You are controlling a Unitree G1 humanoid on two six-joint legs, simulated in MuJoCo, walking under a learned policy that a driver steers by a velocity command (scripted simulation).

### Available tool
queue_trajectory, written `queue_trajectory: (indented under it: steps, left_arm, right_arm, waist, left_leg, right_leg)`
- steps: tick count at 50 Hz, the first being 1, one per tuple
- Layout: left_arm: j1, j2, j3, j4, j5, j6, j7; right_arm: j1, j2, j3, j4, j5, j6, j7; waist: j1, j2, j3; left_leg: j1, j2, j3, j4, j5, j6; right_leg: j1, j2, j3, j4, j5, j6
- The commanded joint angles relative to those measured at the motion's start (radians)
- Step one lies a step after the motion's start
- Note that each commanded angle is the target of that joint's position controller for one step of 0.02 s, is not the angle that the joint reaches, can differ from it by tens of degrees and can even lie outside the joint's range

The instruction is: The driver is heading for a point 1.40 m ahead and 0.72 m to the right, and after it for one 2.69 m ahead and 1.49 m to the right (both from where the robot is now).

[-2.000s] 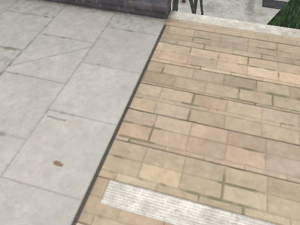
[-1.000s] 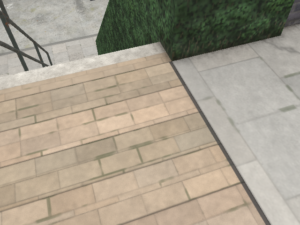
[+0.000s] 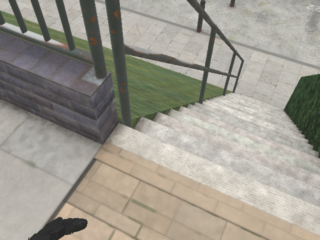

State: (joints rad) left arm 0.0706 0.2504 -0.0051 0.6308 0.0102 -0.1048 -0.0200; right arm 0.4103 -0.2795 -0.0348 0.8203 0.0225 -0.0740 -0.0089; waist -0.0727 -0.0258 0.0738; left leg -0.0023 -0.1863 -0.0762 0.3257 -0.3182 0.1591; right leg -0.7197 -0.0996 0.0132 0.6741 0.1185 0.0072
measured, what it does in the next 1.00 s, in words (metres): walks ahead, turning right: right foot, then left foot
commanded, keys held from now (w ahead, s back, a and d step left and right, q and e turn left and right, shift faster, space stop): e+shift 1.00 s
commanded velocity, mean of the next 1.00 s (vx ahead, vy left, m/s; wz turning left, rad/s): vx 0.11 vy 0.00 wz -0.77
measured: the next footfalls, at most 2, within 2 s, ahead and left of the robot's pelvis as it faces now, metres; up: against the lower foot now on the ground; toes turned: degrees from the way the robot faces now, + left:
right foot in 0.10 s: +0.33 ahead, -0.11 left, +0.00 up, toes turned +0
left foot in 0.72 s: +0.44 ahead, +0.04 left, +0.00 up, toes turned -41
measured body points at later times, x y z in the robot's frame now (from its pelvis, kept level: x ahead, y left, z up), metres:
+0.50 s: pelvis +0.24 -0.06 +0.00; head +0.26 -0.06 +0.45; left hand +0.46 +0.16 -0.08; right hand +0.31 -0.37 -0.08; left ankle +0.36 +0.11 -0.69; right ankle +0.29 -0.11 -0.73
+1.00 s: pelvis +0.34 -0.02 +0.01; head +0.35 -0.03 +0.46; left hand +0.62 +0.06 -0.09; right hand +0.27 -0.36 -0.03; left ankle +0.41 +0.06 -0.73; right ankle +0.23 -0.10 -0.65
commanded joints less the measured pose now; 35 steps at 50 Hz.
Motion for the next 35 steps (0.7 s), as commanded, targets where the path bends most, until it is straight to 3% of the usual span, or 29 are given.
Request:
queue_trajectory:
  steps: [1, 3, 4, 5, 6, 7, 8, 9, 10, 11, 12, 13, 15, 17, 19, 21, 24, 29, 31, 33, 35]
  left_arm:
    - [-0.077, 0.054, 0.021, -0.055, -0.03, -0.05, -0.02]
    - [0.03, 0.13, 0.06, -0.031, -0.026, -0.049, -0.035]
    - [0.167, 0.169, 0.082, 0.0, -0.026, -0.045, -0.039]
    - [0.364, 0.191, 0.096, 0.048, -0.026, -0.039, -0.036]
    - [0.45, 0.229, 0.096, 0.068, -0.013, -0.033, -0.027]
    - [0.608, 0.225, 0.079, 0.111, 0.052, 0.002, -0.016]
    - [0.485, 0.206, 0.099, 0.093, 0.068, 0.017, -0.015]
    - [0.314, 0.186, 0.097, 0.052, 0.056, 0.015, -0.016]
    - [0.199, 0.16, 0.085, 0.031, 0.052, 0.007, -0.01]
    - [0.15, 0.13, 0.071, 0.037, 0.035, -0.008, -0.015]
    - [0.1, 0.126, 0.067, 0.021, 0.018, -0.015, -0.026]
    - [0.073, 0.141, 0.075, 0.009, 0.012, -0.023, -0.031]
    - [0.051, 0.207, 0.097, -0.022, 0.025, -0.036, -0.036]
    - [0.094, 0.235, 0.109, -0.033, 0.025, -0.044, -0.033]
    - [0.169, 0.224, 0.111, -0.043, 0.012, -0.036, -0.018]
    - [0.213, 0.201, 0.109, -0.062, 0.007, -0.018, -0.009]
    - [0.245, 0.185, 0.108, -0.085, 0.001, -0.001, -0.014]
    - [0.252, 0.203, 0.12, -0.084, 0.01, 0.009, -0.017]
    - [0.231, 0.209, 0.12, -0.081, 0.016, 0.011, -0.017]
    - [0.203, 0.217, 0.12, -0.068, 0.018, 0.019, -0.022]
    - [0.17, 0.197, 0.103, -0.052, 0.024, 0.033, -0.038]
  right_arm:
    - [0.024, -0.15, -0.028, -0.024, -0.012, -0.006, -0.032]
    - [-0.001, -0.146, -0.027, -0.026, -0.043, 0.006, -0.038]
    - [-0.064, -0.166, -0.033, -0.051, -0.047, 0.012, -0.044]
    - [-0.172, -0.181, -0.037, -0.086, -0.052, 0.019, -0.044]
    - [-0.141, -0.097, -0.021, -0.127, -0.084, 0.02, -0.038]
    - [0.366, 0.081, 0.056, -0.055, -0.151, -0.027, 0.083]
    - [0.101, -0.161, -0.015, -0.097, -0.074, -0.034, 0.094]
    - [-0.072, -0.224, -0.035, -0.154, -0.047, -0.033, 0.074]
    - [-0.084, -0.201, -0.029, -0.188, -0.086, -0.021, 0.05]
    - [-0.06, -0.149, -0.008, -0.202, -0.145, -0.018, 0.026]
    - [-0.051, -0.129, 0.001, -0.201, -0.166, -0.007, 0.014]
    - [-0.007, -0.12, 0.004, -0.198, -0.148, 0.004, 0.01]
    - [0.014, -0.111, 0.009, -0.189, -0.099, 0.02, 0.019]
    - [-0.058, -0.116, 0.004, -0.201, -0.082, 0.034, 0.018]
    - [-0.141, -0.123, -0.005, -0.223, -0.08, 0.035, 0.003]
    - [-0.219, -0.117, -0.006, -0.239, -0.086, 0.029, -0.025]
    - [-0.272, -0.104, -0.007, -0.236, -0.075, 0.015, -0.045]
    - [-0.292, -0.112, -0.011, -0.206, -0.05, -0.008, -0.037]
    - [-0.303, -0.113, -0.011, -0.196, -0.052, -0.008, -0.022]
    - [-0.276, -0.119, -0.014, -0.183, -0.045, -0.009, -0.012]
    - [-0.201, -0.151, -0.023, -0.16, -0.028, -0.016, -0.005]
  waist:
    - [-0.021, 0.076, -0.076]
    - [0.041, 0.115, -0.145]
    - [0.125, 0.144, -0.183]
    - [0.248, 0.138, -0.229]
    - [0.219, -0.143, -0.29]
    - [0.08, -0.243, -0.766]
    - [0.212, 0.015, -0.402]
    - [0.18, 0.102, -0.261]
    - [0.088, 0.129, -0.218]
    - [0.031, 0.037, -0.19]
    - [-0.016, -0.008, -0.14]
    - [-0.038, -0.002, -0.156]
    - [-0.041, 0.035, -0.143]
    - [-0.007, 0.002, -0.143]
    - [0.037, -0.031, -0.148]
    - [0.077, -0.035, -0.135]
    - [0.1, -0.052, -0.126]
    - [0.107, -0.06, -0.159]
    - [0.107, -0.041, -0.173]
    - [0.08, -0.036, -0.179]
    - [0.032, -0.02, -0.164]
  left_leg:
    - [-0.102, 0.241, -0.019, 0.0, 0.704, -0.033]
    - [-0.051, 0.246, 0.002, 0.139, 0.879, -0.082]
    - [-0.059, 0.241, 0.019, 0.289, 0.984, -0.111]
    - [-0.145, 0.215, 0.049, 0.561, 0.963, -0.15]
    - [-0.374, 0.078, 0.104, 1.03, 0.15, -0.2]
    - [-0.581, 0.054, -0.139, 1.22, -0.303, -0.358]
    - [-0.852, 0.082, -0.182, 1.324, -0.182, -0.377]
    - [-0.858, 0.125, -0.147, 1.211, -0.163, -0.329]
    - [-0.748, 0.167, -0.119, 1.075, -0.132, -0.28]
    - [-0.609, 0.208, -0.11, 0.952, -0.149, -0.252]
    - [-0.489, 0.236, -0.089, 0.871, -0.207, -0.238]
    - [-0.402, 0.248, -0.056, 0.827, -0.203, -0.236]
    - [-0.323, 0.225, 0.0, 0.713, -0.086, -0.245]
    - [-0.329, 0.204, -0.011, 0.621, -0.017, -0.25]
    - [-0.428, 0.205, -0.062, 0.574, 0.009, -0.255]
    - [-0.583, 0.218, -0.117, 0.515, -0.001, -0.276]
    - [-0.623, 0.212, -0.115, 0.46, -0.03, -0.285]
    - [-0.551, 0.164, -0.078, 0.353, -0.013, -0.259]
    - [-0.5, 0.148, -0.075, 0.29, 0.029, -0.251]
    - [-0.378, 0.139, -0.058, 0.185, 0.112, -0.226]
    - [-0.091, 0.185, -0.059, 0.034, 0.352, -0.138]
  right_leg:
    - [0.273, 0.114, -0.072, -0.186, 0.258, -0.044]
    - [0.388, 0.195, -0.088, -0.151, 0.184, -0.072]
    - [0.483, 0.214, -0.092, -0.134, 0.122, -0.079]
    - [0.643, 0.172, -0.051, -0.178, 0.162, -0.099]
    - [0.864, 0.004, 0.161, -0.139, 0.513, -0.164]
    - [1.386, -0.279, 0.746, -0.117, 0.687, -0.615]
    - [1.176, -0.234, 0.79, -0.193, 0.385, -0.498]
    - [0.936, -0.18, 0.639, -0.274, 0.088, -0.403]
    - [0.695, -0.105, 0.58, -0.371, -0.021, -0.377]
    - [0.5, -0.043, 0.504, -0.424, 0.02, -0.373]
    - [0.334, -0.01, 0.472, -0.473, -0.035, -0.362]
    - [0.25, 0.028, 0.453, -0.493, -0.104, -0.342]
    - [0.172, 0.089, 0.405, -0.492, -0.162, -0.292]
    - [0.214, 0.103, 0.436, -0.477, -0.24, -0.224]
    - [0.363, 0.077, 0.522, -0.466, -0.411, -0.191]
    - [0.549, 0.048, 0.605, -0.429, -0.515, -0.212]
    - [0.632, 0.05, 0.657, -0.384, -0.443, -0.239]
    - [0.664, 0.057, 0.708, -0.32, -0.102, -0.247]
    - [0.659, 0.064, 0.734, -0.29, 0.003, -0.243]
    - [0.6, 0.087, 0.745, -0.279, 0.036, -0.233]
    - [0.402, 0.162, 0.715, -0.287, -0.107, -0.179]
